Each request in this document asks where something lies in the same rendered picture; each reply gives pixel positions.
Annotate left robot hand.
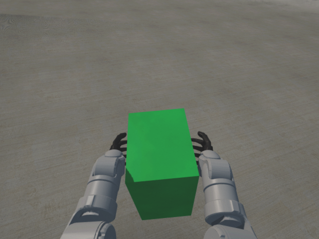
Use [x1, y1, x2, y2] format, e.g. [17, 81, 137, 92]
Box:
[110, 133, 127, 165]

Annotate robot left upper arm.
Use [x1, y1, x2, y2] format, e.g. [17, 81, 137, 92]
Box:
[61, 221, 116, 239]

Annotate carton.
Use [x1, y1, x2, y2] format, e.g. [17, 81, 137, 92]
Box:
[125, 108, 199, 220]

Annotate left robot forearm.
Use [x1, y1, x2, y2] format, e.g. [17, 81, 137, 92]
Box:
[60, 149, 125, 239]

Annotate robot right upper arm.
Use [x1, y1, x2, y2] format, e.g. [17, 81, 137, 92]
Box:
[203, 225, 257, 239]

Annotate right robot forearm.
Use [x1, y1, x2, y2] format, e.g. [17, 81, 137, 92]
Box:
[197, 150, 256, 237]

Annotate right robot hand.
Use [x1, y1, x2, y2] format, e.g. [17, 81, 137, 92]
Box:
[191, 131, 213, 165]

